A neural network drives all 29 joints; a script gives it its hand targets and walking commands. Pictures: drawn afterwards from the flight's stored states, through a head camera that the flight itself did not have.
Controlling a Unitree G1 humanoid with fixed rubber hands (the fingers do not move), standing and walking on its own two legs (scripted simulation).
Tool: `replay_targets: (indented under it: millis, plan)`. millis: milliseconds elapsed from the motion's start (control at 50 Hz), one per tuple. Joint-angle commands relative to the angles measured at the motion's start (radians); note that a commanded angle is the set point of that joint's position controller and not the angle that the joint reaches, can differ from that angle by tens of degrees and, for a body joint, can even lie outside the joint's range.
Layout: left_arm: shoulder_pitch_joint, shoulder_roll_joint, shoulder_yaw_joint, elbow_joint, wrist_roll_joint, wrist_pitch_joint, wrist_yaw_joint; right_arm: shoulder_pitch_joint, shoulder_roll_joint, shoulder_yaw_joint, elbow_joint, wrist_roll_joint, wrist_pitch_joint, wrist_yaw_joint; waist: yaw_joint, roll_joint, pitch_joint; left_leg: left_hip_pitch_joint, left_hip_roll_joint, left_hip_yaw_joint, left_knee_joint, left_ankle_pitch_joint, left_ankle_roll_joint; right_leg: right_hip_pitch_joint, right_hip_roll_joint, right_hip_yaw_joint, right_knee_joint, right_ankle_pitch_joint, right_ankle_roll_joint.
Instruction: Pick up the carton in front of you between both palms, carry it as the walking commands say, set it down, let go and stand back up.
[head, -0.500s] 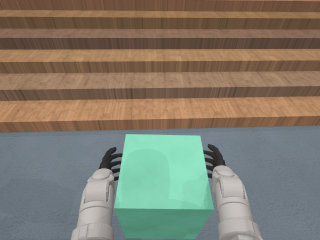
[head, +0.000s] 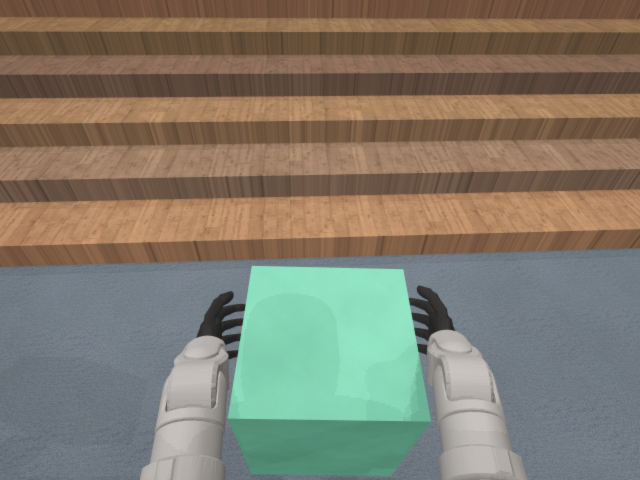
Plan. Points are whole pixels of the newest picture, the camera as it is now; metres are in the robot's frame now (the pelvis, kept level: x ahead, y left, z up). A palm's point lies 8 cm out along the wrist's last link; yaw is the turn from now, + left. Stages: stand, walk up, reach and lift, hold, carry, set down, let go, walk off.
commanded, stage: reach and lift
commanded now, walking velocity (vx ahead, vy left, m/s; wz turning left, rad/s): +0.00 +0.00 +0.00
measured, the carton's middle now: (324, 375) +0.29 +0.00 -0.05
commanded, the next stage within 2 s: hold in 0.30 s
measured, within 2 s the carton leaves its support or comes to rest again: neither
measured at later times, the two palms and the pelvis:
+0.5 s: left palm (210, 345) +0.28 +0.15 +0.05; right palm (449, 338) +0.29 -0.15 +0.05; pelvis +0.00 +0.00 +0.00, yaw +0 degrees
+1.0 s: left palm (223, 324) +0.30 +0.13 +0.07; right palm (459, 326) +0.30 -0.17 +0.06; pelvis +0.01 -0.01 -0.01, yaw -2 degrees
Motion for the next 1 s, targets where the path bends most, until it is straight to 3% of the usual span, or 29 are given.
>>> replay_targets:
  millis: [0, 260, 380, 520, 780, 800, 840, 860, 880, 900, 940, 960, 980]
  plan:
    - [-0.482, -0.945, -0.531, -0.06, -0.25, -0.039, -0.234, -0.422, 0.94, 0.536, -0.008, 0.239, -0.01, 0.255, 0.0, 0.012, -0.285, 0.143, -0.07, -0.009, -0.038, 0.239, -0.005, 0.03, 0.08, -0.009, -0.058, 0.212, -0.008]
    - [-0.476, -0.918, -0.542, -0.106, -0.261, -0.009, -0.236, -0.408, 0.943, 0.553, -0.05, 0.254, 0.024, 0.244, 0.003, 0.003, -0.253, 0.144, -0.074, -0.006, -0.051, 0.212, -0.002, 0.051, 0.074, -0.002, -0.073, 0.211, -0.001]
    - [-0.448, -0.916, -0.617, -0.209, -0.308, 0.028, -0.231, -0.368, 0.946, 0.621, -0.154, 0.295, 0.065, 0.231, -0.009, -0.001, -0.299, 0.183, -0.076, -0.013, -0.063, 0.28, -0.006, 0.105, 0.072, 0.006, -0.087, 0.299, 0.006]
    - [-0.453, -0.871, -0.549, -0.162, -0.266, 0.068, -0.23, -0.385, 0.897, 0.562, -0.116, 0.267, 0.105, 0.238, 0.0, 0.001, -0.145, 0.129, -0.069, -0.003, -0.089, 0.083, 0.004, 0.039, 0.065, -0.004, -0.113, 0.091, -0.005]
    - [-0.558, -0.92, -0.554, -0.119, -0.274, 0.058, -0.239, -0.491, 0.92, 0.556, -0.073, 0.263, 0.089, 0.253, -0.008, 0.007, -0.197, 0.138, -0.063, -0.001, -0.071, 0.038, -0.001, 0.014, 0.064, -0.014, -0.092, 0.033, -0.01]
    - [-0.584, -0.918, -0.563, -0.121, -0.285, 0.063, -0.237, -0.515, 0.917, 0.571, -0.086, 0.276, 0.097, 0.252, -0.002, 0.059, -0.236, 0.015, 0.121, -0.01, -0.03, -0.115, 0.01, -0.087, -0.096, -0.008, -0.007, -0.099, -0.013]
    - [-0.6, -0.918, -0.585, -0.158, -0.309, 0.069, -0.231, -0.504, 0.914, 0.59, -0.109, 0.294, 0.105, 0.244, -0.009, 0.085, -0.219, -0.076, 0.146, -0.107, -0.125, -0.558, 0.038, -0.185, -0.035, -0.035, 0.048, -0.415, -0.003]
    - [-0.612, -0.925, -0.607, -0.181, -0.322, 0.074, -0.228, -0.516, 0.914, 0.609, -0.14, 0.306, 0.111, 0.237, -0.013, 0.136, -0.213, -0.084, 0.185, -0.161, -0.165, -0.639, 0.058, -0.228, -0.007, -0.086, 0.14, -0.395, 0.007]
    - [-0.614, -0.926, -0.631, -0.202, -0.339, 0.084, -0.226, -0.511, 0.91, 0.626, -0.159, 0.313, 0.12, 0.228, -0.009, 0.19, -0.233, -0.092, 0.24, -0.23, -0.19, -0.591, 0.085, -0.217, 0.001, -0.138, 0.265, -0.243, 0.013]
    - [-0.61, -0.917, -0.659, -0.231, -0.359, 0.095, -0.223, -0.488, 0.904, 0.649, -0.186, 0.321, 0.134, 0.217, -0.004, 0.185, -0.255, -0.104, 0.262, -0.229, -0.199, -0.513, 0.102, -0.214, -0.008, -0.154, 0.244, -0.202, 0.015]
    - [-0.617, -0.907, -0.71, -0.277, -0.409, 0.127, -0.218, -0.474, 0.883, 0.688, -0.255, 0.344, 0.172, 0.195, 0.001, 0.131, -0.307, -0.172, 0.211, -0.12, -0.124, -0.428, 0.094, -0.074, -0.005, -0.176, 0.077, -0.165, 0.006]
    - [-0.618, -0.905, -0.732, -0.3, -0.437, 0.152, -0.215, -0.472, 0.869, 0.711, -0.292, 0.363, 0.199, 0.185, 0.004, 0.087, -0.324, -0.25, 0.172, -0.056, -0.029, -0.437, 0.08, 0.045, -0.027, -0.148, -0.027, -0.176, -0.002]
    - [-0.598, -0.89, -0.745, -0.324, -0.454, 0.179, -0.207, -0.483, 0.856, 0.739, -0.334, 0.384, 0.231, 0.178, 0.012, -0.088, -0.323, -0.369, 0.083, 0.067, 0.16, -0.413, 0.033, 0.11, -0.166, 0.072, -0.154, -0.36, -0.046]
